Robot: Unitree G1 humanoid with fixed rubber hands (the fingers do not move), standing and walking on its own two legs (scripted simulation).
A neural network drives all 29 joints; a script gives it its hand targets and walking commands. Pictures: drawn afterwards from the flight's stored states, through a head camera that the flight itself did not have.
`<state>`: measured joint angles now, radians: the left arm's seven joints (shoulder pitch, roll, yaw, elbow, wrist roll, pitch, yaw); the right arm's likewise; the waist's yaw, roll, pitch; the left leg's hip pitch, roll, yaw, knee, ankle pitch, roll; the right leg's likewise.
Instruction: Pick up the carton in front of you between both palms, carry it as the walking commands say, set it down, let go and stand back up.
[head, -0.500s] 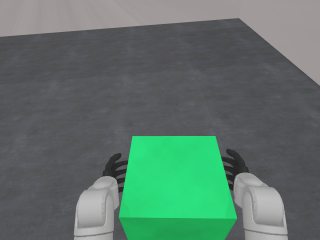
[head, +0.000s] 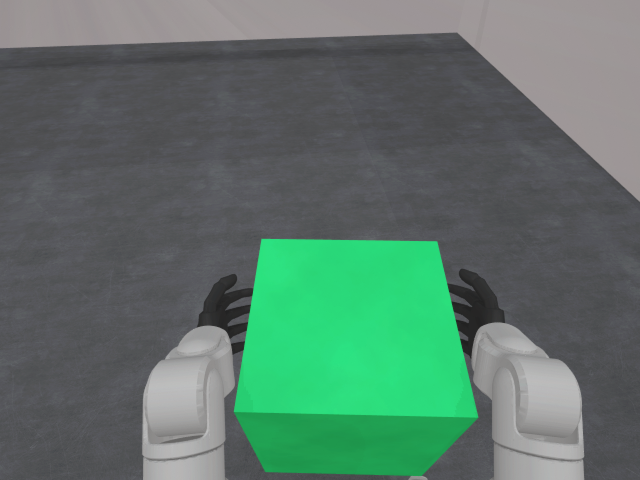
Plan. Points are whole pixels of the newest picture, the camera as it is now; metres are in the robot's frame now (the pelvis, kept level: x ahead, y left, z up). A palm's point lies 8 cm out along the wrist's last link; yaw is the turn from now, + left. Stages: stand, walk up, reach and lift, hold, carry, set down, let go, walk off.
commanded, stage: carry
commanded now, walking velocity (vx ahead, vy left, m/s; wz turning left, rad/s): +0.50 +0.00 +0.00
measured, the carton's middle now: (345, 364) +0.27 +0.00 +0.01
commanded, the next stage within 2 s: none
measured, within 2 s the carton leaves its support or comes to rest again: neither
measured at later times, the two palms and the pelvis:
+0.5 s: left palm (268, 188) +0.56 +0.11 +0.07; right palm (441, 187) +0.57 -0.18 +0.06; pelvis +0.31 -0.04 +0.00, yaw +2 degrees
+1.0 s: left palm (268, 148) +0.69 +0.13 +0.06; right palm (423, 149) +0.69 -0.17 +0.06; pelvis +0.43 -0.02 -0.02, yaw -1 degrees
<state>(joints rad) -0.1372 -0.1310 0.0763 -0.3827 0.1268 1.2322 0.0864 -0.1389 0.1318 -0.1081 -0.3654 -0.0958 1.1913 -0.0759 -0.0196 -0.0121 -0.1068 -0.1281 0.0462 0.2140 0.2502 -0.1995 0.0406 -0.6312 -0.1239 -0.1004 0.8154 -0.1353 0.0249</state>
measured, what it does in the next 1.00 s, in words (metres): walks ahead: right foot, then left foot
